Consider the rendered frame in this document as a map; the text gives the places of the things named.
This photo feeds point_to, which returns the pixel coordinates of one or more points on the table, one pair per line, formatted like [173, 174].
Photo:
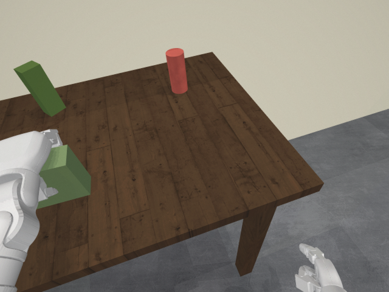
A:
[164, 168]

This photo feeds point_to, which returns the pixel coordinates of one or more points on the right robot hand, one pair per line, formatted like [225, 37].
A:
[313, 280]

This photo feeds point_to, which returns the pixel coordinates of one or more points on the sponge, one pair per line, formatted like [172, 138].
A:
[64, 172]

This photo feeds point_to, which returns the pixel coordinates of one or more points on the left robot hand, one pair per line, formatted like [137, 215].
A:
[30, 151]

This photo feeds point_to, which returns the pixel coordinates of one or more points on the left robot forearm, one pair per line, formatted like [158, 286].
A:
[19, 225]

